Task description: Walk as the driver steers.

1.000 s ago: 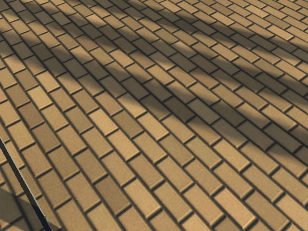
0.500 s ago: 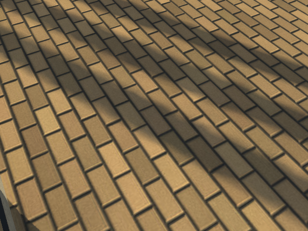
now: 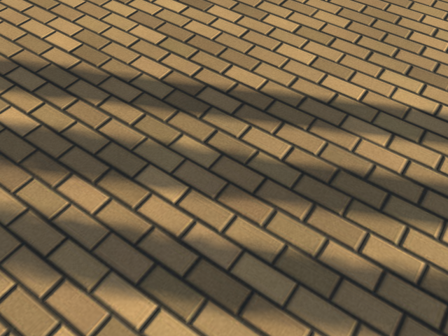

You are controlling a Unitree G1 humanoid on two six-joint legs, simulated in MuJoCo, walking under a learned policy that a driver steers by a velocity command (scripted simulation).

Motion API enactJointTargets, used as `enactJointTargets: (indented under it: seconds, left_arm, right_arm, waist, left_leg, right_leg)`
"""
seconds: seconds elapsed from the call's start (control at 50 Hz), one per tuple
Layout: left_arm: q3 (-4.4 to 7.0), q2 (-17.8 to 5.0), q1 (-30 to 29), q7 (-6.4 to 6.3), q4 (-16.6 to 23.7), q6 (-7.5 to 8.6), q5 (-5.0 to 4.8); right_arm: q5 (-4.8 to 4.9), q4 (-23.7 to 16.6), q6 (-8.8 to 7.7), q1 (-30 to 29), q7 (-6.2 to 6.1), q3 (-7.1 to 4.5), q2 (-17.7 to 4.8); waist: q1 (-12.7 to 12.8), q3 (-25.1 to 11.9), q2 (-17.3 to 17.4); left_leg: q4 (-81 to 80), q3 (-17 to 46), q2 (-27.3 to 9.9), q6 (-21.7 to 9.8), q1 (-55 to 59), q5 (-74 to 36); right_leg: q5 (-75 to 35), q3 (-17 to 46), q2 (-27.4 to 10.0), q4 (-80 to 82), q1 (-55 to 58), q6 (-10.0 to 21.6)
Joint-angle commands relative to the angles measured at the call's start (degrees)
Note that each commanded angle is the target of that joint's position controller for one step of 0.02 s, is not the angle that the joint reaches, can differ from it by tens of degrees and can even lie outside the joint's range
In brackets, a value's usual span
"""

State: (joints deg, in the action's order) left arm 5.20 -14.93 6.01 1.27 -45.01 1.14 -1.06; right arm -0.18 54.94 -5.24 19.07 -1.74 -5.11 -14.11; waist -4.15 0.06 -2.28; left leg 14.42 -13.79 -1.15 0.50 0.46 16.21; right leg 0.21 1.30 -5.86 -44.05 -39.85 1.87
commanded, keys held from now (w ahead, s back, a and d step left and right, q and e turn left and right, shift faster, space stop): w+e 0.42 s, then w+q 0.18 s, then q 0.40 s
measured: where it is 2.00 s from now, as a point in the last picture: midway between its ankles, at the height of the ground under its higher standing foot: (216, 253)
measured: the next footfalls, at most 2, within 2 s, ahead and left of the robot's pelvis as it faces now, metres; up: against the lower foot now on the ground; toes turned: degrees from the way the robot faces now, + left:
right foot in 0.14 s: +0.24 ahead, -0.14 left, +0.00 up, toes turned -8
left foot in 0.64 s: +0.58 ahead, -0.02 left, +0.00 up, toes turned -15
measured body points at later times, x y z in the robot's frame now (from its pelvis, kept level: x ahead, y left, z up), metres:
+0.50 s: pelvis +0.28 -0.07 +0.00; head +0.31 -0.09 +0.45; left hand +0.40 +0.19 -0.11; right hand +0.43 -0.37 -0.08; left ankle +0.51 +0.05 -0.69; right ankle +0.20 -0.13 -0.74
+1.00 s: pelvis +0.50 -0.07 +0.00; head +0.55 -0.06 +0.45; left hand +0.71 +0.17 -0.10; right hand +0.56 -0.38 -0.10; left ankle +0.54 -0.01 -0.74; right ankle +0.57 -0.27 -0.68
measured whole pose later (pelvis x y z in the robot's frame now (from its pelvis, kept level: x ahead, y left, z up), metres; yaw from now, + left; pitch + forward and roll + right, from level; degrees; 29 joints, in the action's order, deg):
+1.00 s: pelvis +0.50 -0.07 +0.00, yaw -5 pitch +3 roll -2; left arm 3.7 -16.2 5.2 -2.9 -39.3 0.5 0.5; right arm 1.1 43.6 -0.2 13.6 -0.8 -3.9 -17.2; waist -2.4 2.7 -0.7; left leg 23.8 8.1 6.4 -4.4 -17.7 8.3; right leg 14.4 7.9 -0.3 -48.4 -35.0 -5.1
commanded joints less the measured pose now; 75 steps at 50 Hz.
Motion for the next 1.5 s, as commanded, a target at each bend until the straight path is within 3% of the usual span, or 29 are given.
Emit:
enactJointTargets:
  seconds: [0.02, 0.08, 0.12, 0.14, 0.16, 0.18, 0.2, 0.26, 0.36, 0.44, 0.58, 0.64, 0.66, 0.68, 0.7, 0.72, 0.76, 0.84, 0.98, 1.12, 1.16, 1.18, 1.2, 1.22, 1.24, 1.28, 1.32, 1.4, 1.5]
  left_arm:
    - [-0.37, -1.3, -7.5, 1.31, 6.1, 0.62, -0.12]
    - [0.66, -3.7, -5.7, 1.93, 7.3, 0.57, -0.24]
    - [3.41, -8.3, 8.6, 1.55, 3.8, 0.56, -0.59]
    - [5.57, -13.6, 17.8, 0.32, 1.4, 0.08, -0.58]
    - [5.92, -19.7, 15.5, 0.15, 1.9, 0.71, -0.8]
    - [4.39, -15.5, 18.6, 0.38, 3.2, 1.43, 0.21]
    - [3.32, -11.9, 16.8, 0.54, 2.3, 2.22, 0.55]
    - [1.43, -6.2, 5.6, 0.3, 5.1, 2.87, 0.55]
    - [1.98, -9.2, 8.8, -1.54, 4.5, 3.27, -0.05]
    - [1.78, -8.8, 11.8, -2.1, 3.5, 2.79, -0.26]
    - [1.6, -9.1, 17.3, -2.17, 0.0, 2.46, 0.49]
    - [1.02, -9.0, 13.0, -2.66, 1.5, 1.91, 1.09]
    - [0.06, -6.6, 14.5, -3.01, 3.2, 2.29, 2.46]
    - [-0.98, -3.4, 22.7, -2.37, 2.1, 3.07, 2.02]
    - [-0.4, -8.4, 20.0, -1.98, 2.0, 3.44, 1.73]
    - [-0.11, -9.4, 13.4, -1.79, 3.8, 3.49, 0.87]
    - [0.14, -9.0, 7.0, -2.62, 5.8, 3.02, 1.94]
    - [-0.19, -6.0, 9.7, -3.86, 6.6, 1.04, 1.66]
    - [-0.18, -5.7, 1.4, -4.42, 8.7, -0.49, 1.46]
    - [0.21, -6.9, -0.8, -2.82, 9.5, 2.21, 0.7]
    - [0.92, -8.4, 2.9, -2.53, 8.2, 2.84, 0.77]
    - [1.61, -11.9, 3.3, -2.95, 8.9, 2.5, 1.68]
    - [1.99, -14.3, 3.4, -2.94, 8.5, 1.5, 3.62]
    - [1.77, -11.9, 4.1, -2.83, 8.8, 1.31, 2.99]
    - [0.89, -8.8, 2.7, -3.0, 9.5, 1.2, 2.57]
    - [0.23, -7.1, 0.5, -3.23, 9.7, 0.51, 1.45]
    - [0.35, -8.1, 1.8, -3.73, 8.9, -0.12, 1.46]
    - [1.24, -10.6, 5.4, -3.98, 8.1, 0.35, 1.29]
    - [2.23, -13.2, 5.1, -2.15, 7.4, 1.71, 0.15]
  right_arm:
    - [0.88, -3.1, -0.05, -1.0, -0.23, -2.17, -10.0]
    - [1.7, -3.4, 0.97, -2.0, -0.14, -2.85, -12.5]
    - [2.15, -4.0, 1.79, -3.5, -0.11, -2.79, -13.3]
    - [0.8, -5.1, 1.43, -3.0, -0.11, -2.01, -11.4]
    - [-1.05, -8.7, -0.35, 1.3, 0.65, 0.63, -2.7]
    - [1.63, -9.8, -2.95, -4.6, 1.44, 0.24, -6.8]
    - [3.36, -11.2, -3.94, -9.5, 1.76, -0.2, -8.5]
    - [0.24, -9.5, -3.4, -8.0, 0.96, -1.01, -9.2]
    - [-0.86, -12.9, -1.16, -13.9, 0.83, -0.33, -6.2]
    - [-0.15, -14.9, -1.62, -20.9, 1.96, 0.78, -4.3]
    - [0.88, -17.0, -2.47, -24.3, 4.08, 0.97, -6.9]
    - [-0.39, -13.1, -2.68, -8.7, 4.21, -0.86, -11.2]
    - [-1.57, -12.4, -2.7, -1.5, 4.34, -1.32, -14.8]
    - [-1.01, -11.0, -2.11, -0.1, 4.92, -1.39, -15.4]
    - [1.18, -11.9, -1.41, -0.8, 4.89, -0.64, -11.7]
    - [1.46, -13.2, -0.81, -5.5, 4.51, -0.03, -10.0]
    - [0.87, -14.4, 0.19, -8.8, 3.87, 0.28, -9.7]
    - [0.13, -14.8, 1.2, -8.9, 2.89, -0.43, -11.4]
    - [1.55, -15.9, 4.85, -7.6, 0.24, -1.22, -12.7]
    - [1.36, -18.2, 6.73, -7.9, -0.35, -1.47, -12.4]
    - [1.87, -19.6, 6.97, -9.2, -0.43, -0.96, -10.7]
    - [0.94, -19.9, 6.92, -5.8, -0.25, -0.09, -7.7]
    - [1.15, -21.1, 6.56, -2.7, -0.03, -0.09, -7.7]
    - [0.37, -20.4, 6.04, -1.7, 0.29, -1.31, -12.8]
    - [1.04, -19.2, 6.38, -2.7, 0.37, -2.33, -15.2]
    - [1.27, -18.6, 7.98, -3.5, 0.03, -2.29, -13.5]
    - [1.67, -20.4, 8.24, -6.3, 0.8, -1.02, -9.8]
    - [1.39, -23.6, 6.74, -11.7, 2.02, -0.17, -8.3]
    - [1.28, -23.6, 5.48, -11.2, 3.18, 0.26, -8.0]
  waist:
    - [0.1, 5.2, 5.8]
    - [3.0, 2.6, 7.9]
    - [11.1, -5.2, 7.2]
    - [14.5, -10.4, 1.1]
    - [6.6, -14.8, -13.1]
    - [10.8, -20.3, -6.7]
    - [11.1, -12.5, -4.6]
    - [4.0, -5.0, 0.4]
    - [3.9, -1.6, 0.9]
    - [6.9, -0.3, -2.0]
    - [8.9, 2.1, -3.6]
    - [0.6, -8.6, -2.2]
    - [-0.1, -16.9, 6.7]
    - [3.3, -22.3, 20.7]
    - [1.4, -20.6, 12.8]
    - [1.2, -12.5, 8.0]
    - [2.7, -5.8, 0.5]
    - [6.1, -7.3, 6.5]
    - [3.9, -7.2, 8.5]
    - [3.6, -5.7, 11.9]
    - [5.4, -6.1, 10.6]
    - [3.5, -9.4, 1.0]
    - [0.9, -8.0, -13.1]
    - [2.4, -8.6, -11.3]
    - [2.9, -7.3, -6.3]
    - [2.7, -5.6, -3.5]
    - [4.4, -3.0, -6.2]
    - [7.6, -2.9, -7.8]
    - [7.0, -1.4, -7.3]
  left_leg:
    - [-4.3, 3.6, -16.4, -7.9, 0.2, -19.3]
    - [4.5, 1.2, -17.1, -6.5, 3.4, -42.3]
    - [24.3, -1.5, -14.2, -4.1, -0.3, -53.1]
    - [42.6, -1.7, -11.8, -1.0, -15.3, -35.0]
    - [61.6, 5.6, 0.2, 2.1, -39.8, 16.7]
    - [67.5, 18.1, 1.2, 0.9, -46.2, 18.2]
    - [66.6, 17.9, -1.2, -0.6, -51.3, 12.4]
    - [53.6, 18.8, -6.8, -1.3, -39.4, 2.5]
    - [37.5, 16.9, -4.9, 2.4, -38.0, -7.3]
    - [19.9, 15.6, -1.2, 2.2, -32.4, -22.3]
    - [14.0, 14.5, -1.1, -3.7, -36.6, -14.7]
    - [12.8, 14.0, 0.5, -8.8, -13.4, -22.8]
    - [15.8, 28.5, -10.0, -14.2, 4.4, -41.6]
    - [11.3, 49.9, -20.6, -23.3, 19.1, -47.2]
    - [9.6, 50.6, -18.8, -21.3, 17.9, -39.2]
    - [9.2, 42.4, -16.6, -18.9, 10.3, -40.5]
    - [7.3, 35.1, -12.8, -17.1, -2.5, -47.4]
    - [5.3, 30.9, -9.0, -16.3, -10.0, -49.2]
    - [5.1, 34.4, -5.8, -11.8, -13.2, -22.3]
    - [10.8, 42.6, -5.2, -11.1, -9.3, -24.0]
    - [15.0, 41.7, -1.7, -7.8, -13.0, -18.2]
    - [25.2, 35.4, 2.8, -4.7, -19.2, 0.6]
    - [35.6, 25.8, 10.9, -1.2, -31.7, 24.2]
    - [48.4, 23.3, 6.7, 1.7, -35.4, 24.2]
    - [53.5, 22.9, 4.9, 3.0, -35.5, 19.6]
    - [56.0, 21.1, 3.0, 4.6, -37.0, 12.1]
    - [52.1, 17.4, 1.6, 4.7, -37.8, 6.3]
    - [40.8, 15.0, -1.0, 3.7, -37.5, 5.0]
    - [27.6, 11.3, -1.4, -0.2, -26.5, 3.8]
  right_leg:
    - [1.8, -2.7, 0.3, 4.5, -0.8, 1.5]
    - [10.5, -7.1, 4.3, 6.2, 6.6, 4.5]
    - [8.6, -9.7, 9.9, 11.4, 26.6, 8.0]
    - [8.0, 1.8, 4.1, 13.0, 44.7, 11.3]
    - [17.5, 35.4, -10.0, 20.0, 60.3, 21.5]
    - [22.7, 46.6, -13.4, 28.2, 62.7, 22.9]
    - [16.5, 38.0, -12.0, 28.4, 58.6, 19.9]
    - [0.5, 21.2, -5.3, 29.0, 36.0, 15.2]
    - [-6.4, 15.5, -2.5, 31.8, 28.0, 14.9]
    - [0.0, 11.6, 0.9, 31.0, 25.8, 11.3]
    - [-8.4, 13.9, -6.7, 25.4, 42.0, 9.4]
    - [-33.1, 6.9, -0.8, 4.9, 39.9, 5.0]
    - [-14.1, 4.3, 4.9, -13.5, 26.6, 1.7]
    - [33.4, 3.6, 12.5, -30.0, 8.4, -2.5]
    - [34.2, 7.8, 9.2, -34.1, 4.2, -2.7]
    - [30.2, 6.4, 7.0, -33.1, 1.4, -3.2]
    - [26.0, 4.3, 4.6, -27.7, 2.9, -4.0]
    - [22.6, 3.6, 4.8, -17.7, 8.1, -5.5]
    - [12.0, 5.2, 6.9, -3.6, 8.7, -7.3]
    - [14.3, 6.1, 9.0, 13.2, 15.9, -5.8]
    - [1.5, 6.3, 5.2, 24.8, 26.8, -3.3]
    - [-10.9, 15.4, -6.5, 23.4, 35.7, 1.5]
    - [-26.9, 27.7, -16.7, 22.9, 39.5, 12.0]
    - [-27.1, 30.6, -20.3, 23.1, 38.4, 16.2]
    - [-23.6, 23.6, -16.2, 22.2, 36.7, 14.1]
    - [-10.4, 15.1, -10.0, 23.0, 34.8, 9.5]
    - [7.9, 11.2, -6.7, 27.9, 32.1, 8.7]
    - [20.4, 10.9, -8.9, 31.9, 34.8, 9.6]
    - [20.9, 5.4, -10.0, 33.0, 29.1, 8.8]
Keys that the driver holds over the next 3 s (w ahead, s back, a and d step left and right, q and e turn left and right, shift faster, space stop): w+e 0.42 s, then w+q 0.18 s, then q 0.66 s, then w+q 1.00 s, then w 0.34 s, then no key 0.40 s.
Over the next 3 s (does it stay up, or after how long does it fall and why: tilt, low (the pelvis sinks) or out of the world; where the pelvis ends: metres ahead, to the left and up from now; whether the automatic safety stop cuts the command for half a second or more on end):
stays up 1.12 0.33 -0.01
